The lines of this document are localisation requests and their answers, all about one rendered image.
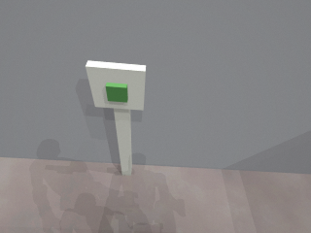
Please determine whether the button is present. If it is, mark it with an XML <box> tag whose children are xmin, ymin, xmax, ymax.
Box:
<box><xmin>105</xmin><ymin>83</ymin><xmax>128</xmax><ymax>103</ymax></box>

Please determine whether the panel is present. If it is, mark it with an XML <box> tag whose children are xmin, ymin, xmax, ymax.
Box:
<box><xmin>86</xmin><ymin>60</ymin><xmax>146</xmax><ymax>176</ymax></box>

